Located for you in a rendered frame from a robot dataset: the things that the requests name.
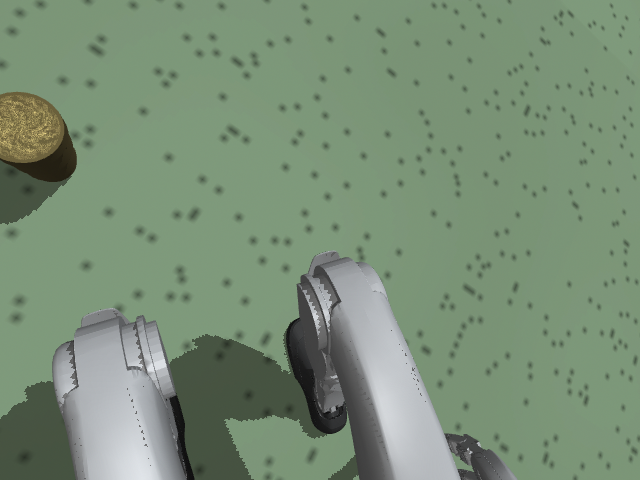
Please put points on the left robot foot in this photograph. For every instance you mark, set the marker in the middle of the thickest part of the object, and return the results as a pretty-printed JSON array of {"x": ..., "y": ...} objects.
[{"x": 180, "y": 424}]

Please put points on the cup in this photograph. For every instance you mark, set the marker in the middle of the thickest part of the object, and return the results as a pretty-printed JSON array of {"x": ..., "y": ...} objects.
[{"x": 34, "y": 137}]

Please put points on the right robot foot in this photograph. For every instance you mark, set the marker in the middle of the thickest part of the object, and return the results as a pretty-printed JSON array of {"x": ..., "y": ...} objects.
[{"x": 328, "y": 422}]

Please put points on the right robot hand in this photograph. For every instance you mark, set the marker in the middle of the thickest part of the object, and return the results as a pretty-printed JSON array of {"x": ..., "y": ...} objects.
[{"x": 487, "y": 465}]

